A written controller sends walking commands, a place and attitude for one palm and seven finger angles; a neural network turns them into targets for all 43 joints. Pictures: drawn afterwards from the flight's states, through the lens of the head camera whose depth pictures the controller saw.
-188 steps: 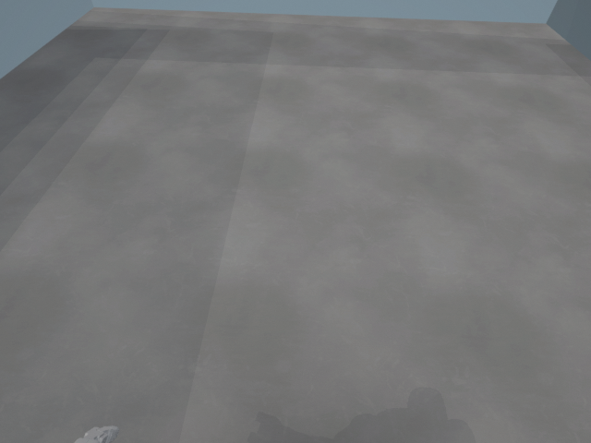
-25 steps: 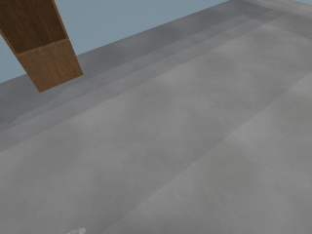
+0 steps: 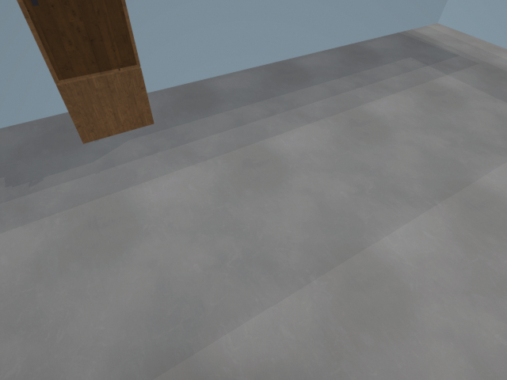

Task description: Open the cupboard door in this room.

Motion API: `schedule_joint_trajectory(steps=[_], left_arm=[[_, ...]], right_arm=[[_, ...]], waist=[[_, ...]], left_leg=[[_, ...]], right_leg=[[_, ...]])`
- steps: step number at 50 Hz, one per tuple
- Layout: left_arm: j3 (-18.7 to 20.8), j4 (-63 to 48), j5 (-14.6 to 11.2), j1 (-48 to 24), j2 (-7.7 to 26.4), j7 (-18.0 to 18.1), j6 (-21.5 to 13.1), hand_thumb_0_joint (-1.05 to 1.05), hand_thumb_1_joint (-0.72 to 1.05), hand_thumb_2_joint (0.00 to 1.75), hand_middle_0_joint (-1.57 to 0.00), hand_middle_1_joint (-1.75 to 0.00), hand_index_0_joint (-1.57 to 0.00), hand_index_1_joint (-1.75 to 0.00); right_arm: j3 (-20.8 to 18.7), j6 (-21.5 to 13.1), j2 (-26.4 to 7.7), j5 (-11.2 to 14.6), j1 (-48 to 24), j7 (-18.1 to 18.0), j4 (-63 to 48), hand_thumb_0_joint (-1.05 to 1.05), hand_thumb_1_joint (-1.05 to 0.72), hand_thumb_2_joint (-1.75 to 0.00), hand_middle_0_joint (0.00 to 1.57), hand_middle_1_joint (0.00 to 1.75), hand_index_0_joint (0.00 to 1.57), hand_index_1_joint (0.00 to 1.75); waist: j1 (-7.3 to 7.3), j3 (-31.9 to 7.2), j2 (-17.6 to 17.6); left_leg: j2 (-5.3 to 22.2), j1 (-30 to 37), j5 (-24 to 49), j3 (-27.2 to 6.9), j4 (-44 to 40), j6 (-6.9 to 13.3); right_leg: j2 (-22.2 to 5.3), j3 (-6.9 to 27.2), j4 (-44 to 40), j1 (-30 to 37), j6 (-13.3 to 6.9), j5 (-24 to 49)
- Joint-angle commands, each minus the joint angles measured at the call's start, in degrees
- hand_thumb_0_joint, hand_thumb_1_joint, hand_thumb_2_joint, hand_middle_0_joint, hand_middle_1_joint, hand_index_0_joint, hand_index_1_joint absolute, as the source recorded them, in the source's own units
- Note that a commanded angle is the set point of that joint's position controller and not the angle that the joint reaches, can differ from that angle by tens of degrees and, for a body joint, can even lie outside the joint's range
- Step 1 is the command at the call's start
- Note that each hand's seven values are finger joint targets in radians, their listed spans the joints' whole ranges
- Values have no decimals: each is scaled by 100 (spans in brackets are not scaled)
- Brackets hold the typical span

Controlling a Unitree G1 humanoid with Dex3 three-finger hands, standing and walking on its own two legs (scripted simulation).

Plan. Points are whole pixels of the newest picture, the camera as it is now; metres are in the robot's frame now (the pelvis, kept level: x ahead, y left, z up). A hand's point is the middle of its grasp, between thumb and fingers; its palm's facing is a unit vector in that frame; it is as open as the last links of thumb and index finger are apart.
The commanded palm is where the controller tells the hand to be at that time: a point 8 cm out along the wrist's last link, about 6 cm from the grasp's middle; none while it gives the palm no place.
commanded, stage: stand and wait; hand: left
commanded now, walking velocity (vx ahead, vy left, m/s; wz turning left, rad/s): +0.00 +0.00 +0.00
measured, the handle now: out of the picture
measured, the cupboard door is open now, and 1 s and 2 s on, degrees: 0 0 0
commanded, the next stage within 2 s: turn or walk to find it in 0.06 s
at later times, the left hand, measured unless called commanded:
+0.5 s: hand out of the picture -0.04 +0.19 -0.18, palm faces +0.04 -0.98 -0.19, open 7.4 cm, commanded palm none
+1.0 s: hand out of the picture -0.04 +0.17 -0.18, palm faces +0.03 -0.99 -0.16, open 7.4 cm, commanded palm none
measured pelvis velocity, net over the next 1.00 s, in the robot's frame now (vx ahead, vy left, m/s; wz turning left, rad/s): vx -0.02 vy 0.01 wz -0.01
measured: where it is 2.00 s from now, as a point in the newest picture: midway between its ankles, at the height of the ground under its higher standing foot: outside the picture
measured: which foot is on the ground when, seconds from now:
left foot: down 0.00-1.00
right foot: down 0.00-1.00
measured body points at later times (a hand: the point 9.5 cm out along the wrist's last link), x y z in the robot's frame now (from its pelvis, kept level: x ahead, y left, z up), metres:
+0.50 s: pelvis -0.02 +0.02 +0.00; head -0.03 +0.02 +0.45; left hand -0.04 +0.24 -0.16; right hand -0.04 -0.19 -0.16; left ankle -0.02 +0.13 -0.74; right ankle +0.01 -0.11 -0.74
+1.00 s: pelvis -0.02 +0.01 +0.00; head -0.02 +0.01 +0.45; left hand -0.04 +0.22 -0.16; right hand -0.04 -0.20 -0.16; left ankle -0.02 +0.13 -0.74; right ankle +0.01 -0.11 -0.74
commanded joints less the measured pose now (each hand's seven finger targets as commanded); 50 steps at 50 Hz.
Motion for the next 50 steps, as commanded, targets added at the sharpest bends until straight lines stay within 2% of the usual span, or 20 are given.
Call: schedule_joint_trajectory(steps=[1,4,6,8,14,23,31,34,39,43,50], left_arm=[[61,-140,-6,161,553,43,-93,0,90,90,-20,-30,-20,-30],[58,-108,2,222,524,43,-80,0,90,90,-20,-30,-20,-30],[95,-143,4,219,566,46,-58,0,90,90,-20,-30,-20,-30],[142,-221,11,177,604,50,-32,0,90,90,-20,-30,-20,-30],[113,-265,18,209,500,56,-57,0,90,90,-20,-30,-20,-30],[78,-211,5,274,453,75,-120,0,90,90,-20,-30,-20,-30],[71,-179,7,322,420,83,-139,0,90,90,-20,-30,-20,-30],[80,-175,10,319,417,89,-150,0,90,90,-20,-30,-20,-30],[82,-166,11,338,411,84,-173,0,90,90,-20,-30,-20,-30],[91,-177,17,322,440,80,-169,0,90,90,-20,-30,-20,-30],[117,-203,12,223,567,64,-209,0,90,90,-20,-30,-20,-30]], right_arm=[[-37,-62,-535,9,333,-29,-100,0,-90,-90,20,30,20,30],[-35,-64,-543,2,404,-20,-112,0,-90,-90,20,30,20,30],[-47,-37,-584,-6,414,0,-156,0,-90,-90,20,30,20,30],[-73,-7,-630,-11,422,21,-216,0,-90,-90,20,30,20,30],[-78,-27,-539,-26,654,40,-211,0,-90,-90,20,30,20,30],[-51,-95,-409,-8,930,36,-85,0,-90,-90,20,30,20,30],[-40,-104,-333,-5,1033,27,-20,0,-90,-90,20,30,20,30],[-43,-118,-302,-6,1070,24,-2,0,-90,-90,20,30,20,30],[-48,-130,-329,-3,1053,14,-13,0,-90,-90,20,30,20,30],[-58,-120,-349,-8,1042,17,-17,0,-90,-90,20,30,20,30],[-80,-160,-489,0,964,8,-54,0,-90,-90,20,30,20,30]], waist=[[-130,414,320],[-117,527,336],[-104,543,247],[-89,521,305],[-106,421,209],[-126,317,42],[-147,480,15],[-161,430,122],[-170,422,92],[-170,502,113],[-177,309,99]], left_leg=[[498,-243,591,-389,-707,218],[464,-395,291,-446,-804,249],[447,-598,52,-535,-806,280],[466,-848,-151,-680,-813,326],[400,-931,-387,-745,-818,339],[370,-788,10,-629,-769,314],[326,-757,-59,-532,-794,298],[324,-728,-1,-523,-786,292],[331,-626,115,-461,-741,283],[319,-662,-27,-448,-750,286],[364,-510,273,-449,-701,294]], right_leg=[[-569,570,-705,-233,55,396],[-576,535,-719,-276,82,180],[-593,476,-622,-296,109,-54],[-607,362,-483,-280,146,-248],[-597,388,-478,-324,127,-313],[-616,454,-517,-227,90,-14],[-602,557,-624,-381,71,-133],[-597,553,-623,-343,64,-77],[-599,578,-650,-387,51,14],[-599,617,-706,-458,43,-179],[-608,603,-680,-314,8,124]])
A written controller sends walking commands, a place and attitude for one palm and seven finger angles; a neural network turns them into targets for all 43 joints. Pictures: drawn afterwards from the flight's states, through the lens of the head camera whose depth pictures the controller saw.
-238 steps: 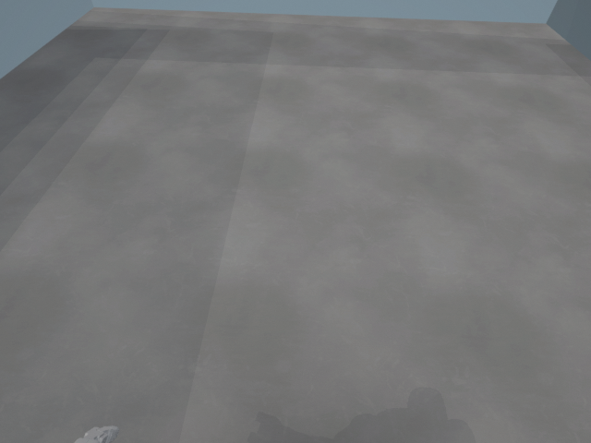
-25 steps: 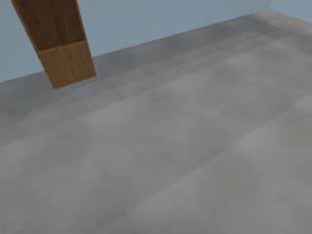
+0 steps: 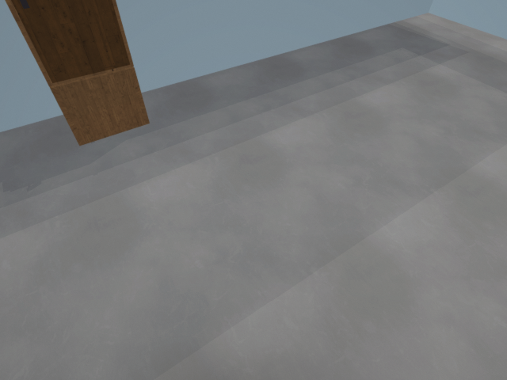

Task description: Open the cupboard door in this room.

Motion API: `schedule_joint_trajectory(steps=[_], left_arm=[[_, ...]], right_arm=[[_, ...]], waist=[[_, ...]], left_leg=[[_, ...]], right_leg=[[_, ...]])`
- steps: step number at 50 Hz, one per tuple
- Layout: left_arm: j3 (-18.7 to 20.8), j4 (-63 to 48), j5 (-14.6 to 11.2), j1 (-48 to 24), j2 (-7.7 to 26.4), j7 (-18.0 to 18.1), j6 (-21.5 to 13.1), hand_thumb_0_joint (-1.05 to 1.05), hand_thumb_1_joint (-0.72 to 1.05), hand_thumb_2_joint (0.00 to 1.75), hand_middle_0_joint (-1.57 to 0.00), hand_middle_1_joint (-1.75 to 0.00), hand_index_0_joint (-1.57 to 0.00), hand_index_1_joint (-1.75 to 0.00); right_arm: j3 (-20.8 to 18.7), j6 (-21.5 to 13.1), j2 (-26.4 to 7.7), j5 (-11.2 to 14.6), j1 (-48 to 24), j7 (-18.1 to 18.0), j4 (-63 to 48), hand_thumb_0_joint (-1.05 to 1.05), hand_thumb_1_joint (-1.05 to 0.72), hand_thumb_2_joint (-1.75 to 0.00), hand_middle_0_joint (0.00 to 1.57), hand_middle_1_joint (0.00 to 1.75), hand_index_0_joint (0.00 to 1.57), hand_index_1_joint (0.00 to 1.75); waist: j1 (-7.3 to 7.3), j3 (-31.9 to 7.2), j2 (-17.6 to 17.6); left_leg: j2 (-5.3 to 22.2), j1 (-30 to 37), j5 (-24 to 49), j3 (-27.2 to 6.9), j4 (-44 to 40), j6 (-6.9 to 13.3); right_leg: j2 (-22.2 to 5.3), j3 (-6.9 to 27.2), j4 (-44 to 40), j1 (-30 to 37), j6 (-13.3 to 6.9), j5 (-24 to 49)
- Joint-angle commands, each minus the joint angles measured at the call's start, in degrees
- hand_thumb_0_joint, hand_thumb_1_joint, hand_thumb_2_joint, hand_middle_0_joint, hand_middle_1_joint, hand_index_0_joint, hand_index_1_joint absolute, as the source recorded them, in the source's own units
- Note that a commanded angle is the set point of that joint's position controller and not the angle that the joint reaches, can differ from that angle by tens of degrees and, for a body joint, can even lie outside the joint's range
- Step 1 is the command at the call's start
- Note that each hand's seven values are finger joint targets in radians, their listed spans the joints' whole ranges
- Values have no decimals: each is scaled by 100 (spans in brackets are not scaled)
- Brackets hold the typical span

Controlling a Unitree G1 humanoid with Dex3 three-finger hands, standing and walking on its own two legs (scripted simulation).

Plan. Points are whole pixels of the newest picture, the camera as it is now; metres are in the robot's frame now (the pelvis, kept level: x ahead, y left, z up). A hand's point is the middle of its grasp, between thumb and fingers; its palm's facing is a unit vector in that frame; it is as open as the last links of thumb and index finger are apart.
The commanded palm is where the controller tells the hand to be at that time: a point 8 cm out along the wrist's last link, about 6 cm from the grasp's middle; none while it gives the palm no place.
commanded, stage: stand and wait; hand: left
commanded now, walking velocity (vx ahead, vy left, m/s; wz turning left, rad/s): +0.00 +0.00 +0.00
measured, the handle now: out of the picture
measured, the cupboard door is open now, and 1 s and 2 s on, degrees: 0 0 0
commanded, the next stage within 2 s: turn or walk to find it in 0.16 s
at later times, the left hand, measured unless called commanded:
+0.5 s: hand out of the picture +0.02 +0.17 -0.18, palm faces +0.07 -0.98 -0.20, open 7.4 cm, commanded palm none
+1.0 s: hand out of the picture +0.02 +0.20 -0.18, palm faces +0.10 -0.97 -0.24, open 7.4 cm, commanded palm none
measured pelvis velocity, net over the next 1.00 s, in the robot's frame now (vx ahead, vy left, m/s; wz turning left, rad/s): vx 0.01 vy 0.00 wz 0.08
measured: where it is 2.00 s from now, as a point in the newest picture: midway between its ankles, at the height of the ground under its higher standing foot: outside the picture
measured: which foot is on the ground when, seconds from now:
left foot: down 0.00-1.00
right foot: down 0.00-1.00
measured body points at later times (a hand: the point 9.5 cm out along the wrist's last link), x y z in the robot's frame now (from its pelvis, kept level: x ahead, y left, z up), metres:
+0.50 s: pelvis +0.01 +0.00 +0.00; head +0.01 -0.01 +0.45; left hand +0.01 +0.22 -0.16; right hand +0.02 -0.23 -0.16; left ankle +0.00 +0.12 -0.74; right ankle +0.03 -0.12 -0.74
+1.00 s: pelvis +0.01 +0.00 -0.01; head +0.02 +0.00 +0.44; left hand +0.01 +0.25 -0.16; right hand +0.04 -0.25 -0.16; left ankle +0.00 +0.12 -0.74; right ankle +0.03 -0.12 -0.74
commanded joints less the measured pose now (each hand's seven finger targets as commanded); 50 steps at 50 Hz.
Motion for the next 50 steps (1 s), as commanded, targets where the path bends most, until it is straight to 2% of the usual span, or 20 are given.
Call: schedule_joint_trajectory(steps=[1,4,8,11,14,17,21,27,31,33,37,39,42,44,48,50], left_arm=[[151,-198,-23,263,736,44,-79,0,90,90,-20,-30,-20,-30],[161,-214,-18,193,783,39,-73,0,90,90,-20,-30,-20,-30],[175,-250,-21,103,904,29,-87,0,90,90,-20,-30,-20,-30],[170,-295,-35,127,760,52,-8,0,90,90,-20,-30,-20,-30],[224,-411,-22,72,840,61,50,0,90,90,-20,-30,-20,-30],[215,-445,-21,45,839,58,24,0,90,90,-20,-30,-20,-30],[184,-417,-32,-2,859,49,-29,0,90,90,-20,-30,-20,-30],[173,-335,-30,-42,949,45,-60,0,90,90,-20,-30,-20,-30],[186,-309,-29,-101,1037,26,-74,0,90,90,-20,-30,-20,-30],[194,-318,-24,-128,1096,20,-73,0,90,90,-20,-30,-20,-30],[226,-329,-24,-205,1254,1,-111,0,90,90,-20,-30,-20,-30],[240,-341,-27,-269,1291,-3,-107,0,90,90,-20,-30,-20,-30],[215,-368,-35,-153,1040,28,-1,0,90,90,-20,-30,-20,-30],[250,-443,-32,-163,1096,36,50,0,90,90,-20,-30,-20,-30],[355,-648,-21,-250,1332,45,99,0,90,90,-20,-30,-20,-30],[352,-706,-13,-354,1319,45,97,0,90,90,-20,-30,-20,-30]], right_arm=[[-105,-65,-680,9,313,-44,-149,0,-90,-90,20,30,20,30],[-115,-58,-732,7,263,-39,-165,0,-90,-90,20,30,20,30],[-128,-64,-842,5,173,-32,-187,0,-90,-90,20,30,20,30],[-75,3,-653,-12,188,1,-229,0,-90,-90,20,30,20,30],[-91,70,-684,-25,130,25,-338,0,-90,-90,20,30,20,30],[-97,53,-692,-23,175,29,-368,0,-90,-90,20,30,20,30],[-84,3,-727,-13,134,17,-320,0,-90,-90,20,30,20,30],[-89,-24,-857,8,0,-3,-265,0,-90,-90,20,30,20,30],[-87,-33,-948,0,-77,-9,-254,0,-90,-90,20,30,20,30],[-103,-33,-1006,0,-121,-3,-272,0,-90,-90,20,30,20,30],[-133,-63,-1197,2,-222,0,-312,0,-90,-90,20,30,20,30],[-127,-61,-1199,-3,-268,10,-322,0,-90,-90,20,30,20,30],[-71,37,-922,-20,-186,40,-371,0,-90,-90,20,30,20,30],[-75,91,-907,-32,-167,55,-429,0,-90,-90,20,30,20,30],[-141,173,-976,-39,-184,85,-634,0,-90,-90,20,30,20,30],[-149,185,-901,-50,-97,81,-630,0,-90,-90,20,30,20,30]], waist=[[4,332,-1],[3,424,-28],[0,349,-2],[23,354,17],[51,327,6],[17,85,-44],[11,-28,55],[17,209,63],[18,355,-34],[23,422,57],[18,180,42],[18,173,50],[39,204,55],[54,235,-13],[58,15,-382],[-12,-59,-461]], left_leg=[[518,-262,43,-520,-557,144],[522,-282,-17,-539,-574,152],[537,-199,117,-529,-549,149],[504,-467,226,-574,-422,118],[487,-752,153,-639,-243,135],[464,-547,362,-646,-115,121],[506,-356,717,-668,-153,107],[534,-319,631,-676,-304,100],[497,-333,383,-669,-445,107],[490,-346,221,-669,-492,117],[527,-149,371,-681,-492,128],[530,-221,406,-687,-497,121],[490,-482,523,-668,-275,75],[459,-758,465,-683,-143,66],[294,-950,337,-526,558,24],[269,-676,240,-453,782,6]], right_leg=[[-476,525,-586,-62,-106,-136],[-470,525,-604,-110,-107,-213],[-485,548,-619,-56,-131,-126],[-531,410,-415,1,-56,-209],[-594,365,-299,-32,-47,-466],[-624,364,-283,-30,-79,-313],[-611,319,-236,69,-86,144],[-566,311,-396,120,-89,160],[-565,378,-566,106,-100,-125],[-569,389,-641,60,-98,-303],[-572,416,-666,196,-137,-127],[-610,375,-646,269,-128,-92],[-662,274,-463,242,-64,-185],[-734,234,-379,256,-53,-312],[-1185,361,-427,206,-264,-388],[-1310,441,-507,-91,-389,-509]])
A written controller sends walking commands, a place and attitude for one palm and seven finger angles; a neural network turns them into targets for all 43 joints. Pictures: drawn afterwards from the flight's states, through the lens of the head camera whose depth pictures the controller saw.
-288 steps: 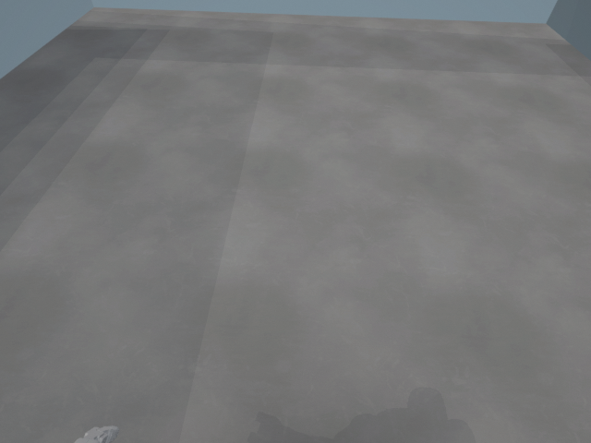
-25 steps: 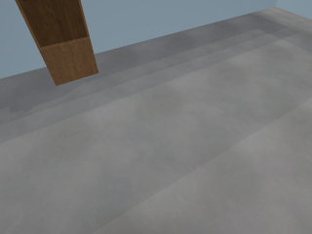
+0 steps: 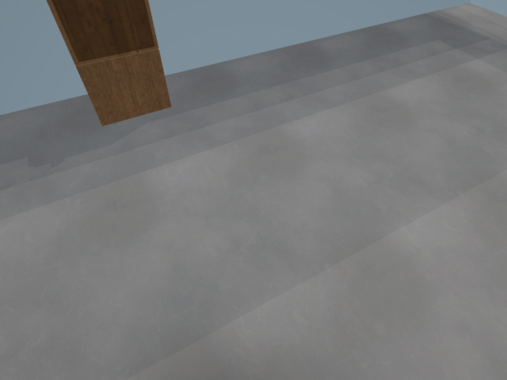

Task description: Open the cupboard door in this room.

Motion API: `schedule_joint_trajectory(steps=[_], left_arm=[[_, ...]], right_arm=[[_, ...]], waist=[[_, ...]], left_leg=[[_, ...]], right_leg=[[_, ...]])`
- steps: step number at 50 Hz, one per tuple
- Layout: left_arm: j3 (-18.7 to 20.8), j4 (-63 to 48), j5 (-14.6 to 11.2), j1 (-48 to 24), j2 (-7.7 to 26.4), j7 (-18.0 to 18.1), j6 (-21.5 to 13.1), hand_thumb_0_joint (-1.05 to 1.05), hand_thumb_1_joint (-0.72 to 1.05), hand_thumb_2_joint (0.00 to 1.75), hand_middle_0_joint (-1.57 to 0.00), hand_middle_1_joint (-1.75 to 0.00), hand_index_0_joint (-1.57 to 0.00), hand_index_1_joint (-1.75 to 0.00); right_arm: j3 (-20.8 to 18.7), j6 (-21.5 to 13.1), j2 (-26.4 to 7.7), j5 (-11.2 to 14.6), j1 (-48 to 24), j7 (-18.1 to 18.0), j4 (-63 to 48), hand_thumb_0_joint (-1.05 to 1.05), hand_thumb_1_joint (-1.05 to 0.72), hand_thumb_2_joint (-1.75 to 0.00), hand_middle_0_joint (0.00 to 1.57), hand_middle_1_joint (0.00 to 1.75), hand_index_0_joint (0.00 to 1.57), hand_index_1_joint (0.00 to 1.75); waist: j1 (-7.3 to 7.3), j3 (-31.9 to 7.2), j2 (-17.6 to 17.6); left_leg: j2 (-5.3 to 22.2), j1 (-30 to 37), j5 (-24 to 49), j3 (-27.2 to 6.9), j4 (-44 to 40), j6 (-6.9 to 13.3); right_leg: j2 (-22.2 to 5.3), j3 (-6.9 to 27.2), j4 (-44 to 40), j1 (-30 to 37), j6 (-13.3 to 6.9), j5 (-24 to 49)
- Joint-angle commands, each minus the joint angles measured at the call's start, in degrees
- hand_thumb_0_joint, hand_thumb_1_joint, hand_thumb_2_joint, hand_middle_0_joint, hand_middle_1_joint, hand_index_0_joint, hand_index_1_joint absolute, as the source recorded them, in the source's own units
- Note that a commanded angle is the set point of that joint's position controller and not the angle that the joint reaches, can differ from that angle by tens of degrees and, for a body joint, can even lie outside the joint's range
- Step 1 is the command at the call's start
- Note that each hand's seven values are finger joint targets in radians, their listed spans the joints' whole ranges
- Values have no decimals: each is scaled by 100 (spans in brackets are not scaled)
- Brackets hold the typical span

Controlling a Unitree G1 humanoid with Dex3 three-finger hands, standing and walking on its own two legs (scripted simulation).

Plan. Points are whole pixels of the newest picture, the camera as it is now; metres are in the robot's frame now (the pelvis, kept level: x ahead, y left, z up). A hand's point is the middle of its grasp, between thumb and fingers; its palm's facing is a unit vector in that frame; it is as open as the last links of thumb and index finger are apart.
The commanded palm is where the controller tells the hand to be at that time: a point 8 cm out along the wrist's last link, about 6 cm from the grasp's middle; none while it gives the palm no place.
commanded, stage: stand and wait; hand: left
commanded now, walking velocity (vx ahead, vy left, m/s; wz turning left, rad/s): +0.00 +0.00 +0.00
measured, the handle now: out of the picture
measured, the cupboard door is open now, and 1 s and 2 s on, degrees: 0 0 0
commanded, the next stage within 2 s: turn or walk to find it in 0.06 s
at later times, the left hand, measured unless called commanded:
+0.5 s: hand out of the picture +0.00 +0.21 -0.18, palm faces +0.21 -0.95 -0.23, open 7.4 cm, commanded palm none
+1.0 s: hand out of the picture +0.01 +0.23 -0.16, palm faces +0.38 -0.88 -0.29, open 7.4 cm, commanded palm none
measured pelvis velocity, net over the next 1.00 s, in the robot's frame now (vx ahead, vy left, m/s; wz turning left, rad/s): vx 0.01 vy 0.00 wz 0.40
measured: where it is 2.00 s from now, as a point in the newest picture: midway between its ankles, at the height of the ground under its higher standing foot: outside the picture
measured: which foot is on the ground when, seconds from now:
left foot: down 0.00-0.30, up 0.32-0.54, down 0.56-0.98, up 1.00-1.00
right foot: down 0.00-0.56, up 0.58-0.96, down 0.98-1.00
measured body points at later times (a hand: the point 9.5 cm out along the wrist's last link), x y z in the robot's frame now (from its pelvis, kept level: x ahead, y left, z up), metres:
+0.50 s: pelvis +0.00 +0.01 -0.01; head +0.03 +0.02 +0.44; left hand -0.01 +0.26 -0.16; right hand +0.10 -0.23 -0.15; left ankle -0.05 +0.12 -0.70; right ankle +0.01 -0.11 -0.74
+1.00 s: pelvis +0.01 +0.00 -0.01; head +0.05 -0.01 +0.44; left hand -0.01 +0.27 -0.13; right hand +0.15 -0.20 -0.17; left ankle -0.05 +0.13 -0.73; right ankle +0.04 -0.10 -0.74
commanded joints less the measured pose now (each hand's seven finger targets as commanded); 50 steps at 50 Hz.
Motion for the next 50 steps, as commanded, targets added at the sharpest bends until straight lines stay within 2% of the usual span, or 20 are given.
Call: schedule_joint_trajectory(steps=[1,6,11,13,15,16,18,20,22,26,27,28,29,31,35,42,46,48,49,50], left_arm=[[181,-365,-9,50,809,57,-30,0,90,90,-20,-30,-20,-30],[139,-391,-18,108,491,55,11,0,90,90,-20,-30,-20,-30],[195,-452,-6,398,467,65,-21,0,90,90,-20,-30,-20,-30],[264,-500,14,485,642,73,-67,0,90,90,-20,-30,-20,-30],[402,-655,54,501,1087,81,-74,0,90,90,-20,-30,-20,-30],[375,-709,54,434,1003,90,-77,0,90,90,-20,-30,-20,-30],[344,-842,93,9,901,108,-86,0,90,90,-20,-30,-20,-30],[346,-892,128,-41,952,97,-100,0,90,90,-20,-30,-20,-30],[367,-826,136,176,1039,77,-82,0,90,90,-20,-30,-20,-30],[404,-819,67,238,1193,26,-25,0,90,90,-20,-30,-20,-30],[385,-872,24,220,1057,8,6,0,90,90,-20,-30,-20,-30],[335,-1088,-13,273,710,-26,42,0,90,90,-20,-30,-20,-30],[246,-1292,32,-147,572,-9,65,0,90,90,-20,-30,-20,-30],[295,-1200,16,-367,571,21,109,0,90,90,-20,-30,-20,-30],[284,-996,-6,-42,572,-46,69,0,90,90,-20,-30,-20,-30],[241,-1186,-36,-269,483,-25,79,0,90,90,-20,-30,-20,-30],[256,-1120,-58,188,519,4,0,0,90,90,-20,-30,-20,-30],[319,-1033,2,568,859,42,-115,0,90,90,-20,-30,-20,-30],[423,-1046,89,638,1370,86,-169,0,90,90,-20,-30,-20,-30],[404,-1124,20,645,1410,74,-151,0,90,90,-20,-30,-20,-30]], right_arm=[[-109,-36,-446,-6,319,-23,-293,0,-90,-90,20,30,20,30],[-149,-126,-841,10,34,-63,-423,0,-90,-90,20,30,20,30],[-265,-114,-856,16,-69,-96,-617,0,-90,-90,20,30,20,30],[-261,-79,-685,23,-87,-64,-743,0,-90,-90,20,30,20,30],[-283,24,-435,-13,-84,-45,-895,0,-90,-90,20,30,20,30],[-347,65,-584,-40,-215,-24,-897,0,-90,-90,20,30,20,30],[-355,98,-403,-8,-174,39,-864,0,-90,-90,20,30,20,30],[-305,87,-297,20,-183,80,-911,0,-90,-90,20,30,20,30],[-273,48,-252,44,-427,102,-1013,0,-90,-90,20,30,20,30],[-268,-4,-443,13,-133,111,-991,0,-90,-90,20,30,20,30],[-328,-56,-716,6,46,125,-979,0,-90,-90,20,30,20,30],[-449,-105,-1327,-51,216,97,-1037,0,-90,-90,20,30,20,30],[-520,-89,-1597,-43,467,43,-954,0,-90,-90,20,30,20,30],[-468,-129,-1368,-41,327,-72,-861,0,-90,-90,20,30,20,30],[-355,-174,-1048,-9,-135,-87,-999,0,-90,-90,20,30,20,30],[-433,-83,-1113,-43,-59,-49,-994,0,-90,-90,20,30,20,30],[-468,-32,-1144,-39,-293,-15,-1090,0,-90,-90,20,30,20,30],[-451,-42,-864,40,-269,24,-1136,0,-90,-90,20,30,20,30],[-375,-45,-448,59,-185,62,-1284,0,-90,-90,20,30,20,30],[-420,58,-618,8,-367,27,-1311,0,-90,-90,20,30,20,30]], waist=[[-57,-202,-412],[114,9,925],[179,-317,813],[197,-378,18],[265,-236,-1647],[255,-168,-1252],[-7,5,-636],[-13,-108,-890],[145,-137,-1059],[-29,-477,-922],[-154,-657,-247],[-215,-711,1353],[-416,-555,1508],[-324,-512,1252],[-75,-546,739],[-199,-436,835],[16,-486,824],[172,-611,-11],[165,-608,-1651],[273,-498,-1659]], left_leg=[[371,-125,543,-57,135,59],[1049,-732,1028,-1539,-1197,542],[942,-567,1579,-1603,-786,696],[497,-1219,865,-1081,-158,403],[-108,-1652,-1074,88,1753,4],[82,-1599,-1430,17,2681,2],[260,-1431,-1313,166,3312,-49],[316,-1258,-1346,410,2732,-141],[264,-1024,-1312,607,2050,-159],[190,-61,-128,909,246,-126],[507,622,687,427,-442,-16],[1817,1164,2363,-1420,-810,593],[2470,966,3185,-1927,-1111,1184],[2019,990,3190,-1568,-908,1126],[1420,981,3453,-698,-784,966],[1389,825,2985,-1059,-783,1073],[1159,248,2735,-1207,-438,865],[617,-614,1342,-815,410,344],[-246,-1656,-937,61,1553,-72],[-181,-1596,-1973,-189,2593,-80]], right_leg=[[-1138,833,-749,-72,-342,-240],[-176,209,415,266,175,-214],[-137,447,337,316,166,-167],[-678,900,-278,851,17,17],[-2200,1992,-1291,672,-804,-96],[-2365,1968,-1374,272,-1017,165],[-2092,1151,-1050,-86,-947,961],[-1920,566,-737,135,-822,1697],[-1893,435,-538,269,-779,2065],[-1656,-63,251,246,-327,1897],[-1434,-237,932,-236,-40,1306],[-685,-487,2013,-1423,416,-749],[-395,-24,3027,-1796,451,-2377],[-402,656,3778,-2123,374,-1800],[-317,635,3597,-1820,470,-1051],[-84,569,2086,-1226,456,-1209],[89,412,584,-161,384,-509],[-526,888,-753,1042,248,665],[-1951,2358,-960,1479,-316,1597],[-2448,2481,-1065,752,-789,1873]])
